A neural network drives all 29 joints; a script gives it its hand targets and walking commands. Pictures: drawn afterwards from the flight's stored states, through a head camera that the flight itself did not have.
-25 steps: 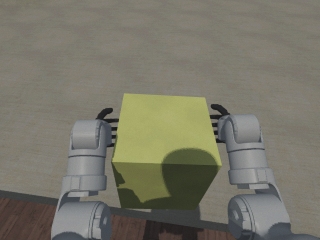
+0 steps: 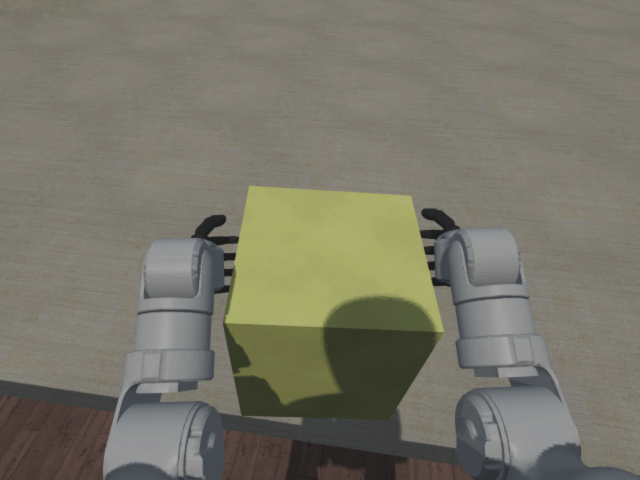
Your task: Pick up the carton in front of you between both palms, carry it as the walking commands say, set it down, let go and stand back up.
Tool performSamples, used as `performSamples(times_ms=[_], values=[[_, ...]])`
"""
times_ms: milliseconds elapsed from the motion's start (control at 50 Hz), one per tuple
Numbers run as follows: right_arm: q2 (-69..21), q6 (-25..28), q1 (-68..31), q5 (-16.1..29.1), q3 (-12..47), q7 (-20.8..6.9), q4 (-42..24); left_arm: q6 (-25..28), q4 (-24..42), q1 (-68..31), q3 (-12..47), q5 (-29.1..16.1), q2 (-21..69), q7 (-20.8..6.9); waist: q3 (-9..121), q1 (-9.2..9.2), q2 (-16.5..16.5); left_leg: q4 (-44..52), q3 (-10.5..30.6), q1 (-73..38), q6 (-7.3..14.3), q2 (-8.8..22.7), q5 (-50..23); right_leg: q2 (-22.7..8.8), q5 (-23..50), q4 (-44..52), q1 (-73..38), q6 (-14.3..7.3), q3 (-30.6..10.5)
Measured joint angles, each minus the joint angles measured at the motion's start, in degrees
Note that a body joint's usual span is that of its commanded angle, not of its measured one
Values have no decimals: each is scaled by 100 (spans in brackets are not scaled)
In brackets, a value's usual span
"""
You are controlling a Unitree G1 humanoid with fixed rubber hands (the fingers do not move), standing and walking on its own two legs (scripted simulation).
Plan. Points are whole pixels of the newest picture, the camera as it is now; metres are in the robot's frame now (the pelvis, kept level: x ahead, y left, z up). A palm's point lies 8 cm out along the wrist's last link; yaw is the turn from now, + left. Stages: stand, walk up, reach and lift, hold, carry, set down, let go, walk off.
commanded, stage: carry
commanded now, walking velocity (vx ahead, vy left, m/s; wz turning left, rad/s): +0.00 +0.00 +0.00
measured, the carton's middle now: (323, 309) +0.35 +0.00 +0.04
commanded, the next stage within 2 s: none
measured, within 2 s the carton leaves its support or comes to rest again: neither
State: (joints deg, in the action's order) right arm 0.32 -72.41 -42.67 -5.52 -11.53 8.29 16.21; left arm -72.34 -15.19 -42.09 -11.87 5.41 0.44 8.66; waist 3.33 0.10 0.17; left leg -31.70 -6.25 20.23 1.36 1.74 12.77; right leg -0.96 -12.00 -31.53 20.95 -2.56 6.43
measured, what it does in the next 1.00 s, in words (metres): walks ahead: right foot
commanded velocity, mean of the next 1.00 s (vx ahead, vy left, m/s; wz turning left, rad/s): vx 0.40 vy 0.00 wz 0.00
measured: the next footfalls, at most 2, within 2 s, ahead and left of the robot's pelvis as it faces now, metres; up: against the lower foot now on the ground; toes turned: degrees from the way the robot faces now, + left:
right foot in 0.80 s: +0.28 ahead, -0.10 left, +0.00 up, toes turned -4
left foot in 1.44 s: +0.73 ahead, +0.06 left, -0.15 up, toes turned +4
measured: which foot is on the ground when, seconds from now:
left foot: down 0.00-0.80, up 0.82-1.00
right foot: down 0.00-0.50, up 0.52-0.78, down 0.80-1.00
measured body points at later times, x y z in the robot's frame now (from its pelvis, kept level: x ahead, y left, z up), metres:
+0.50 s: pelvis +0.04 +0.01 -0.01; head +0.01 +0.02 +0.44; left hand +0.40 +0.16 +0.12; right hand +0.40 -0.14 +0.13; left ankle +0.04 +0.11 -0.73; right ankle +0.05 -0.09 -0.73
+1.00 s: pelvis +0.23 -0.04 -0.01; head +0.28 -0.06 +0.44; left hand +0.60 +0.12 +0.08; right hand +0.62 -0.18 +0.08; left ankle +0.22 +0.10 -0.66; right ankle +0.24 -0.10 -0.73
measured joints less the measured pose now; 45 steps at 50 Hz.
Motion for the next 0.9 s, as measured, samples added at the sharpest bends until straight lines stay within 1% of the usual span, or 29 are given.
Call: performSamples(times_ms=[280, 340, 380, 420, 460, 500, 520, 580, 620, 640, 700, 760, 800, 820, 860, 900], values=[[0, -27, 11, -5, 14, 5, 20, 1, -11, 11, 1, 8, 14, 10, 35, -1, 0, -20, -5, -7, 2, 8, 33, -7, -32, -19, -8, -3, 11], [-1, -53, 89, 16, 30, 11, 38, -18, -28, 88, 24, 12, 34, 11, 159, 1, -4, -209, -8, 18, 65, 17, 527, -20, -311, -104, -21, -42, 34], [33, -81, 100, 46, 42, 9, 70, -38, -68, 88, 44, 24, 49, 14, 244, -8, -13, -339, 3, 43, 105, 15, 841, -28, -349, -111, -39, -55, 44], [68, -70, 65, 65, 33, 13, 147, -31, -134, 52, 95, 32, 59, 40, 308, -28, -48, -422, 8, 50, 138, -19, 867, -63, -266, -191, -26, -35, 36], [68, -31, 50, 32, 4, -14, 261, -6, -198, 54, 119, 63, 70, 45, 375, -39, -110, -382, -12, -22, 151, -70, 721, -115, -443, -344, -22, 5, -1], [34, -12, 14, -3, 5, -20, 376, -21, -230, 76, 111, 42, 34, 43, 452, -15, -153, -334, -55, -99, 120, -115, 507, -177, -747, -581, 13, 20, -42], [-7, 4, -11, -30, 25, 1, 432, -19, -235, 98, 91, 7, -5, 40, 492, 22, -140, -393, -58, -96, 109, -126, 569, -178, -984, -830, 92, 17, -75], [-99, 28, 5, -71, 138, 77, 438, 27, -264, 96, 29, -71, -104, 26, 496, 149, 5, -474, 14, -119, 124, -79, 833, -24, -1630, -1986, 590, -24, -218], [-111, -7, 60, 32, 177, 198, 312, 34, -273, 31, -6, -84, -129, 28, 414, 215, 59, -413, 76, -211, 105, -36, 894, 27, -1752, -2496, 940, -32, -237], [-111, -30, 74, 93, 183, 258, 238, 35, -259, 5, -25, -95, -137, 28, 362, 239, 74, -367, 98, -279, 79, -15, 918, 29, -1679, -2564, 1080, -20, -235], [-108, -90, 48, 167, 179, 344, 56, 34, -150, -51, -80, -111, -135, 29, 219, 298, 102, -231, 141, -512, -19, 40, 1025, 1, -1175, -2145, 1313, 29, -220], [-91, -116, -45, 179, 147, 368, -39, 44, -28, -103, -155, -84, -96, 30, 137, 297, 135, -230, 163, -728, -155, 114, 1250, 44, -680, -1154, 1219, 16, -151], [-31, -129, -122, 188, 83, 348, -67, 86, -51, -209, -183, -25, -34, 31, 90, 207, 147, -589, 167, -784, -247, 207, 1549, 144, -236, -463, 881, -51, 3], [33, -99, -155, 190, 51, 312, -64, 149, -85, -262, -169, 24, 26, 40, 59, 127, 162, -1083, 191, -643, -239, 270, 1656, 178, 59, -511, 849, -139, 43], [96, 19, -151, 169, -43, 218, -3, 295, -76, -203, -139, 135, 160, 57, -16, -28, 133, -2450, 519, -112, -168, 94, 1769, 191, -181, -871, 863, -254, 39], [75, 28, -119, 128, -87, 188, 22, 315, 31, -30, -122, 146, 227, 75, -113, -119, 78, -3462, 619, 460, -53, -57, 1639, 198, -438, -856, 701, -292, -8]])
